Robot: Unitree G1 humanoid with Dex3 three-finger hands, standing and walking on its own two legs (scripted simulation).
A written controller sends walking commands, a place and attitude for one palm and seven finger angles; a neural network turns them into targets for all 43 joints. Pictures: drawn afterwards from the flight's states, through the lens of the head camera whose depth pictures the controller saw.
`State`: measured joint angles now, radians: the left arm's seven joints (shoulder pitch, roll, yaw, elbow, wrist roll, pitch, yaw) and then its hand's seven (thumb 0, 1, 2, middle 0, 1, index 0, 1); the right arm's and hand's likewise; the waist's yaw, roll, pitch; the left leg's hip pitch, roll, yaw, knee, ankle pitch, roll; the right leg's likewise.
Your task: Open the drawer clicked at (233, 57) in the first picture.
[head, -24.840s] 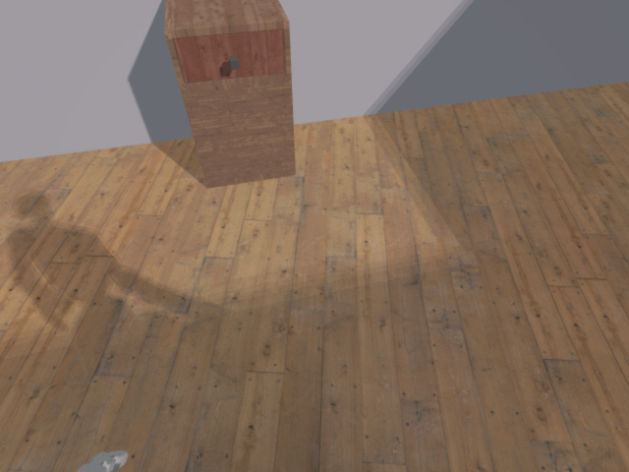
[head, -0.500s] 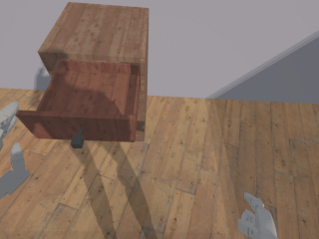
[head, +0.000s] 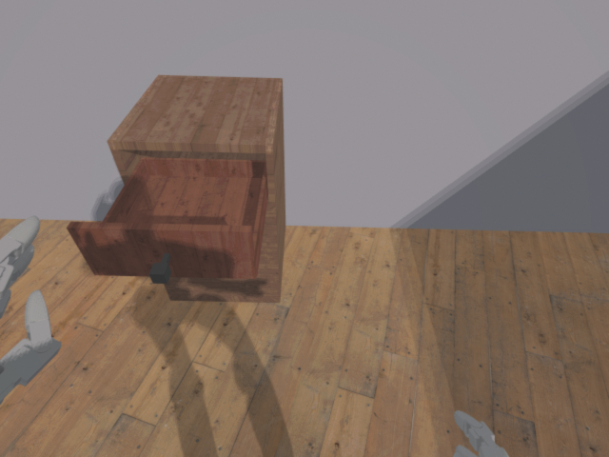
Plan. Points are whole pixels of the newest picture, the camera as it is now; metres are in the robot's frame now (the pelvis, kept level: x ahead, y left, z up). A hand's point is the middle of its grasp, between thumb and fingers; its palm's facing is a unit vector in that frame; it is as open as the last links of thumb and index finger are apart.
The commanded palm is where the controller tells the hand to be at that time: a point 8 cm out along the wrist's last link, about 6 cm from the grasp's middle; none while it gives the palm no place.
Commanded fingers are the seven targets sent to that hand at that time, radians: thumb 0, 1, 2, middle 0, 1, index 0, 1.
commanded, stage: stop stepping back and stand still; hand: left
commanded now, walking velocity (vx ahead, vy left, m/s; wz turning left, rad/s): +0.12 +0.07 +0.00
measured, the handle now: (162, 267) +0.54 +0.32 -0.15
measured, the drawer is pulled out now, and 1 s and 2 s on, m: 0.30 0.30 0.30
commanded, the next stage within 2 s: let the arm hang, fingers relaxed in 0.22 s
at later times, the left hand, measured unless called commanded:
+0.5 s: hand out of the picture +0.15 +0.22 -0.08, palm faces +0.11 -0.93 -0.34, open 7.4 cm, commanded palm none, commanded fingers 0.00 0.90 0.90 -0.20 -0.30 -0.20 -0.30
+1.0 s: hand out of the picture -0.06 +0.17 -0.16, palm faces +0.08 -0.98 -0.18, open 7.3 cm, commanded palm none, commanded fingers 0.00 0.90 0.90 -0.20 -0.30 -0.20 -0.30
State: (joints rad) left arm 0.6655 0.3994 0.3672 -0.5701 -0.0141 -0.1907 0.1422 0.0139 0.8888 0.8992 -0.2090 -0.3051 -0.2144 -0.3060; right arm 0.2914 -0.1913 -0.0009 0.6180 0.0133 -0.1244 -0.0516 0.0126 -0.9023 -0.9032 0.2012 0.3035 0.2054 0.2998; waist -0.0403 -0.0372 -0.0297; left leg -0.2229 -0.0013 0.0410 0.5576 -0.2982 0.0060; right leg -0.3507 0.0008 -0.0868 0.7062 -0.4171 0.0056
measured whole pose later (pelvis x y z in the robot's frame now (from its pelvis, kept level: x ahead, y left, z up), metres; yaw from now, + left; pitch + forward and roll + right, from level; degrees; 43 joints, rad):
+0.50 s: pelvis -0.01 +0.00 +0.00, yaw +3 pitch -1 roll +0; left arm 0.28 0.25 0.08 0.47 0.05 0.04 0.02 0.00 0.90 0.90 -0.20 -0.30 -0.20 -0.30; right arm 0.19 -0.24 -0.01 0.80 -0.02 0.00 0.01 0.01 -0.91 -0.90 0.20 0.30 0.20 0.30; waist -0.01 0.02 -0.01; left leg -0.29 -0.02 0.03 0.61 -0.30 0.02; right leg -0.33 0.01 -0.15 0.59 -0.25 -0.09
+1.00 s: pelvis +0.01 +0.01 +0.01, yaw +2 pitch -2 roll +0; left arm 0.36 0.13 0.01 1.16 0.02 0.01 0.03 0.00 0.92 0.90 -0.20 -0.30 -0.20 -0.30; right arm 0.37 -0.10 0.02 1.13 -0.01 0.02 -0.04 0.00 -0.91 -0.90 0.20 0.30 0.20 0.30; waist 0.01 0.01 0.06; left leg -0.16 -0.02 0.06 0.43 -0.24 0.04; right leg -0.20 0.03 -0.12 0.39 -0.16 -0.07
